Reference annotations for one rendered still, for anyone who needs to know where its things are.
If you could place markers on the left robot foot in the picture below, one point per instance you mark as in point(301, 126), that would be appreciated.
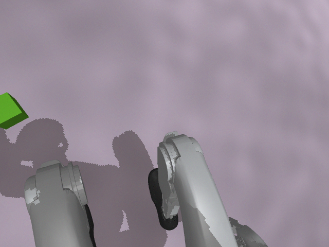
point(91, 225)

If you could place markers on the right robot foot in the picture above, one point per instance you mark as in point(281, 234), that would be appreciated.
point(156, 195)

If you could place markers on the right robot hand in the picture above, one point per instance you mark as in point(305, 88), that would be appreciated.
point(246, 237)

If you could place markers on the cube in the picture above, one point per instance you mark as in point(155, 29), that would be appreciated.
point(11, 112)

